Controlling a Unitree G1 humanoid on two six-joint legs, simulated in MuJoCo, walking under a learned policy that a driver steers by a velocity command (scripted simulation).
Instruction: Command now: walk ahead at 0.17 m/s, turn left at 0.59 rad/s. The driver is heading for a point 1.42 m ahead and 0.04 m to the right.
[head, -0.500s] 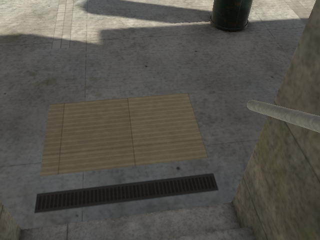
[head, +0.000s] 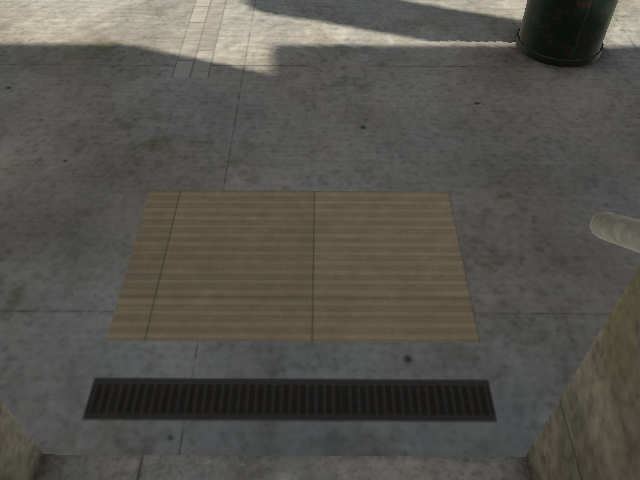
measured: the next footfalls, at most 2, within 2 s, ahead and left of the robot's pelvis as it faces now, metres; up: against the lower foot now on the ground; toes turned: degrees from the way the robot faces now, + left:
left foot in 0.64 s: +0.18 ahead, +0.15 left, +0.00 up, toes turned +17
right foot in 1.00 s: +0.41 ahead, +0.05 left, -0.19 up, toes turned +10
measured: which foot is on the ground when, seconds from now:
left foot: up 0.00-0.62, down 0.64-1.00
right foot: down 0.00-0.66, up 0.68-0.98, down 1.00-1.00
